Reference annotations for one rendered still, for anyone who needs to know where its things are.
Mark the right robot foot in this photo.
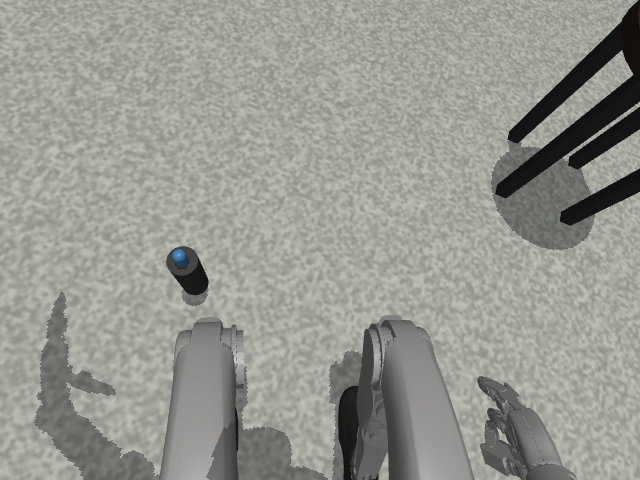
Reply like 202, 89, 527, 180
338, 386, 378, 480

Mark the stool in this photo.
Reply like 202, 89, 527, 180
495, 0, 640, 226

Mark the bottle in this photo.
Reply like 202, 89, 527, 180
166, 246, 209, 295

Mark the right robot arm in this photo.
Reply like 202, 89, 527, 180
526, 464, 578, 480

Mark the right robot hand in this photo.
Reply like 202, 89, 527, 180
477, 376, 563, 480

